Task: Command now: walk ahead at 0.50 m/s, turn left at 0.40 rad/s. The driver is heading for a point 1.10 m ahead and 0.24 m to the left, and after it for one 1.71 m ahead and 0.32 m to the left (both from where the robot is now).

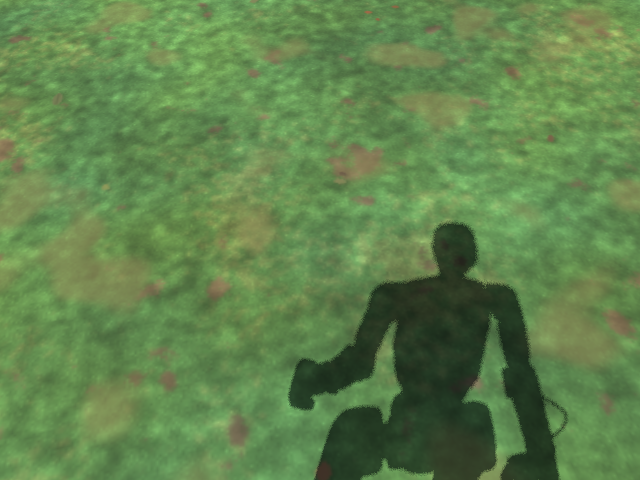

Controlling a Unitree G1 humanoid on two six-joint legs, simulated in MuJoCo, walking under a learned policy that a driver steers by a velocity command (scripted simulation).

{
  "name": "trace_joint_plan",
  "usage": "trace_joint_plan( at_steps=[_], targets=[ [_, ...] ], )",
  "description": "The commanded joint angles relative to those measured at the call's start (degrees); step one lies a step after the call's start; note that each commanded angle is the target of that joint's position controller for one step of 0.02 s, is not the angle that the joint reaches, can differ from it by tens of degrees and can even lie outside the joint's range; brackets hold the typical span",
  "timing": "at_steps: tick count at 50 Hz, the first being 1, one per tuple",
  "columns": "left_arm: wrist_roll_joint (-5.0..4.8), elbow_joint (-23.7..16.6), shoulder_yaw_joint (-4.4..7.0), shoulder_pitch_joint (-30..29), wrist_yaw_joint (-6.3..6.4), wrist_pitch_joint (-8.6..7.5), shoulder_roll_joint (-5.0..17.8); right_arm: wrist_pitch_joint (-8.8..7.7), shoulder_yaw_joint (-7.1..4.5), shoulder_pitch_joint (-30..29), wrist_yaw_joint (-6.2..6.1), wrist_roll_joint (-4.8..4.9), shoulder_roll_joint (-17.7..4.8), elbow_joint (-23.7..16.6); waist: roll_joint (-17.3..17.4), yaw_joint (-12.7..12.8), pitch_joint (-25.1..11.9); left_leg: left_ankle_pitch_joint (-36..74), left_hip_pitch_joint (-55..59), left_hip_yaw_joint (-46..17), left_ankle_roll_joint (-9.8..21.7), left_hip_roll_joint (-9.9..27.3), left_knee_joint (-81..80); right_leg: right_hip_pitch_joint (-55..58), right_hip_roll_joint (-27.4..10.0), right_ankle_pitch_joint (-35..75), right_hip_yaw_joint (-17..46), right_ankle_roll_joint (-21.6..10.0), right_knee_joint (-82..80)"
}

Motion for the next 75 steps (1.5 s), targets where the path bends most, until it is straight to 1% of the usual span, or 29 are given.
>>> trace_joint_plan(
  at_steps=[1,6,11,15,18,20,21,22,23,25,27,29,35,43,46,48,49,50,51,52,53,55,58,60,65,70,72,74,75],
  targets=[
    [-0.65,-0.2,1.43,6.3,0.88,-0.94,5.3,0.67,-1.04,0.4,0.57,-1.07,-2.8,-2.8,-8.1,2.7,0.2,5.4,-14.4,-1.9,-0.3,4.1,4.5,11.1,-14.7,2.6,13.2,-3.0,-17.1],
    [-1.16,2.5,1.73,12.1,1.22,-2.69,5.6,2.14,-1.09,-6.9,1.73,-1.33,-1.7,-6.0,-6.5,2.1,0.9,13.2,-20.6,-0.5,-1.7,4.7,3.0,13.1,-14.6,15.8,4.5,-4.5,-18.0],
    [-0.84,3.7,1.82,13.8,1.37,-2.56,6.3,2.0,0.21,-17.8,2.93,-1.32,-0.7,-10.5,-6.0,3.4,3.6,21.2,-18.5,3.3,-1.7,3.9,-13.0,12.6,-13.5,19.1,-2.8,-4.6,-18.4],
    [-0.69,5.1,2.36,17.3,1.69,-1.76,8.3,2.06,0.53,-22.2,3.49,-1.59,-2.0,-13.0,-5.4,4.2,4.1,16.9,-15.7,7.2,1.4,2.3,-19.9,18.6,-15.5,28.5,-6.2,-4.4,-15.2],
    [-0.46,5.3,2.98,17.2,2.11,-0.56,10.8,2.13,-0.16,-18.0,2.82,-1.76,-3.6,-12.5,-6.9,1.7,0.3,8.4,-7.4,10.6,5.0,-2.9,-21.9,22.5,-15.7,52.2,-9.2,-3.5,-3.3],
    [-0.59,4.8,3.41,16.9,1.94,0.65,12.3,1.29,-1.65,-5.3,1.88,-1.96,-6.1,-8.8,-5.1,-3.7,-7.1,8.0,9.0,9.8,8.1,-6.7,-28.3,18.0,-14.7,49.1,-10.4,-2.1,17.6],
    [-0.59,3.0,2.95,16.9,1.68,0.76,10.6,1.02,-3.42,2.2,0.9,-2.56,-11.4,-7.0,0.9,-6.5,-12.5,1.4,22.7,-4.0,11.3,2.6,-31.7,5.3,-12.6,28.2,-10.5,-0.2,35.3],
    [-1.24,-1.7,2.34,16.5,0.51,0.18,5.7,1.59,-4.65,-1.5,0.52,-1.38,-17.1,-8.7,14.6,-1.8,-15.6,0.9,36.3,-37.5,19.8,17.9,-39.9,-20.0,1.3,-18.9,-5.2,3.5,56.0],
    [-0.6,-3.6,2.93,9.2,0.2,-0.64,10.3,2.38,-4.46,-0.2,0.2,-0.25,-16.7,-9.0,3.8,-4.5,-14.2,5.8,34.7,-38.7,19.6,18.5,-44.0,-26.2,-0.2,-15.9,5.9,3.0,57.5],
    [-1.58,-3.4,2.39,8.8,0.15,-1.75,8.5,1.84,-2.97,-5.1,-0.59,-0.04,-11.1,-8.4,-3.1,0.4,-2.7,18.6,20.7,-24.8,15.6,15.0,-44.6,-24.1,-5.3,-7.4,6.6,2.4,48.1],
    [0.35,-2.8,2.3,10.8,0.2,0.11,7.8,0.71,-1.96,-8.7,-0.93,0.35,-8.4,-9.1,-2.8,3.9,-1.9,26.4,13.4,-17.3,12.8,9.5,-45.4,-17.1,-6.8,-6.6,7.2,3.5,41.7],
    [0.96,-3.2,2.25,10.9,-0.22,1.95,7.2,-0.51,-1.8,-7.3,-0.67,0.75,-8.8,-8.9,-1.9,4.6,-2.5,30.6,11.3,-15.1,12.7,7.4,-45.9,-15.7,-6.4,-6.2,6.4,4.6,38.4],
    [0.5,-8.0,1.98,-1.7,-0.72,2.95,7.2,-0.8,-2.04,0.2,-0.56,0.57,-10.4,-7.9,0.8,0.7,0.6,27.5,13.9,-15.6,9.6,5.3,-48.0,-23.9,-5.7,5.7,5.5,6.6,24.0],
    [-0.55,-11.1,0.71,-11.3,-2.07,1.85,6.6,-1.75,-0.52,6.3,-1.52,-0.81,-9.0,-5.2,2.4,-3.1,2.3,40.5,26.0,-9.9,6.0,8.1,-47.5,-22.9,-2.9,10.8,1.6,1.0,8.7],
    [-0.84,-9.8,1.19,-5.8,-1.94,1.49,7.8,-2.02,-0.42,3.5,-2.2,-1.39,-10.2,-5.0,3.4,0.8,0.9,58.1,26.8,-6.0,4.3,9.4,-42.4,-12.7,0.9,4.3,0.5,-2.7,4.9],
    [-0.9,-5.6,2.33,7.2,-1.01,1.13,9.8,-1.84,-0.54,2.2,-2.26,-1.84,-11.4,-4.7,2.7,6.6,-5.5,69.4,26.8,-3.0,3.0,8.2,-26.8,1.0,5.1,1.8,-0.5,-5.2,1.6],
    [-0.1,-3.2,3.04,16.1,-0.45,0.76,11.3,-1.95,-0.28,1.2,-2.25,-1.5,-11.2,-5.4,1.2,10.8,-9.9,60.0,18.6,-1.2,2.1,6.9,-14.1,14.1,1.1,2.9,4.3,-7.6,-0.1],
    [1.05,-2.5,5.02,22.6,0.08,0.81,18.4,-2.35,0.73,5.1,-1.69,0.37,-7.1,-7.7,-10.4,9.9,-17.1,32.7,-0.5,3.0,-1.2,-0.8,9.3,31.2,-14.8,0.6,29.9,-15.8,-0.5],
    [-1.02,-2.0,4.77,19.2,-0.79,1.65,16.4,-2.7,0.28,4.7,-1.32,-0.78,-8.8,-7.9,-12.4,7.3,-17.8,-5.7,-12.9,-0.7,-1.4,-7.6,18.9,32.9,-20.1,2.6,49.8,-19.7,-9.7],
    [-2.22,-3.0,4.43,13.3,-1.23,1.87,14.6,-2.81,0.3,0.2,-1.1,-1.9,-9.5,-9.1,-6.6,5.2,-8.8,-1.4,-17.5,-4.7,-0.9,-2.9,19.9,25.3,-18.1,-3.5,43.0,-18.5,-10.7],
    [-1.98,-3.8,3.79,10.0,-1.35,1.99,11.7,-3.31,0.52,-3.4,-0.68,-1.72,-9.6,-10.1,-2.5,4.8,-3.9,2.6,-17.6,-4.2,-1.1,-0.4,16.9,17.9,-16.2,-2.5,36.4,-17.2,-12.5],
    [-1.65,-2.9,3.02,9.2,-0.9,1.67,9.5,-2.48,0.81,-4.9,-0.3,-2.06,-8.5,-11.4,-1.3,1.9,0.7,4.1,-14.0,-3.8,-2.2,2.5,9.8,8.0,-11.0,5.4,28.5,-14.0,-14.9],
    [-2.04,-1.9,3.41,11.5,-0.74,0.56,11.0,-0.42,1.52,-4.6,0.01,-2.59,-6.6,-12.0,-3.4,0.9,-0.9,5.1,-11.8,-1.8,-4.8,3.2,3.9,4.7,-7.5,12.8,23.3,-13.6,-16.0],
    [-2.15,-1.6,3.76,13.2,-0.57,0.54,12.1,-0.04,1.76,-9.1,0.09,-2.48,-6.4,-13.9,-3.6,1.7,0.1,8.7,-14.1,-0.7,-6.5,3.7,-1.4,3.7,-6.2,12.6,22.1,-13.4,-17.3],
    [-2.28,-0.8,4.21,19.1,-0.32,1.05,12.4,-0.06,2.35,-20.4,0.44,-1.85,-5.7,-17.8,-4.6,6.1,0.1,19.7,-17.0,0.0,-8.1,2.7,-15.4,8.8,-4.1,16.6,22.2,-9.8,-15.3],
    [-1.19,-1.1,4.48,22.4,0.45,1.55,12.9,-0.89,2.87,-27.3,0.54,-1.21,-6.2,-20.9,-5.4,8.4,-0.4,18.6,-16.7,-0.5,-7.0,0.1,-23.1,15.7,-5.6,24.4,25.9,-9.3,-9.7],
    [-0.96,-2.1,4.77,20.1,0.9,1.57,13.8,-1.41,2.58,-24.8,0.35,-1.05,-7.5,-20.7,-6.2,6.3,-0.9,15.8,-10.4,-1.5,-5.8,-0.7,-27.5,15.0,-6.3,25.7,27.8,-7.8,-7.0],
    [-1.11,-3.3,4.97,16.5,0.62,1.24,14.8,-2.12,1.61,-14.9,-0.53,-0.95,-9.7,-17.9,-5.6,1.4,-4.6,12.9,5.1,-0.8,-3.7,-3.0,-32.4,10.9,-4.1,31.0,27.5,-5.4,1.2],
    [-1.81,-3.7,4.62,16.1,0.0,0.71,13.6,-2.92,0.71,-7.7,-1.37,-1.64,-12.3,-16.5,-1.8,-2.2,-9.5,12.4,17.1,-4.7,-1.6,1.8,-34.8,6.3,-0.5,27.1,24.4,-3.9,12.2]
  ],
)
